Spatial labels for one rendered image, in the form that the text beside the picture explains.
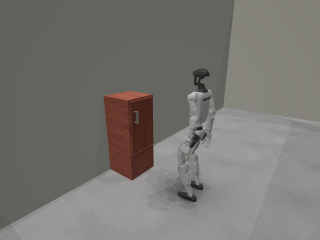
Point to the robot left forearm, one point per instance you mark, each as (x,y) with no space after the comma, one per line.
(191,131)

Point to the left robot hand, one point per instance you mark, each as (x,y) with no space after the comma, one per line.
(185,149)

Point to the handle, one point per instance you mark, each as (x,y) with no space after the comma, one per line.
(137,117)

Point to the robot right forearm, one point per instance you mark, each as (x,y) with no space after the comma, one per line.
(209,123)

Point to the right robot upper arm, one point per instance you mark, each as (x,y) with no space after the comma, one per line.
(212,109)

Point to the robot right shin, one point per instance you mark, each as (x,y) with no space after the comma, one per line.
(194,167)

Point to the cupboard door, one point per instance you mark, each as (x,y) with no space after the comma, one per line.
(142,133)

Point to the left robot foot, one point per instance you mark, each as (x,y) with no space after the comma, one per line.
(185,196)

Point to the right robot hand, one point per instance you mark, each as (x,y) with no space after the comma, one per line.
(209,136)

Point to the left robot upper arm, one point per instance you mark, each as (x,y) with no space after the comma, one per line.
(193,103)

